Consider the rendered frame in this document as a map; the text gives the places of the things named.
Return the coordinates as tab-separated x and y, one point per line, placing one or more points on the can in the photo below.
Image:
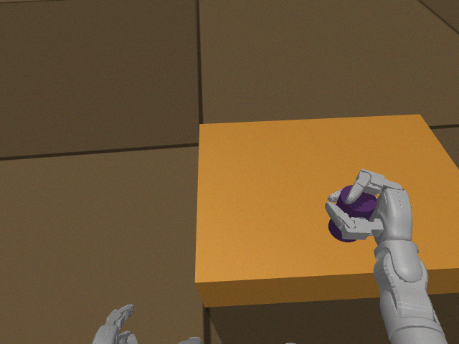
362	207

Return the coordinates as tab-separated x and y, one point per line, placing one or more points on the left robot hand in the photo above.
109	332

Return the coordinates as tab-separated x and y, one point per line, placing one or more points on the right robot hand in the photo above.
391	219

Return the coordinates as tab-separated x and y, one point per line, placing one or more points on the right robot arm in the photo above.
406	309

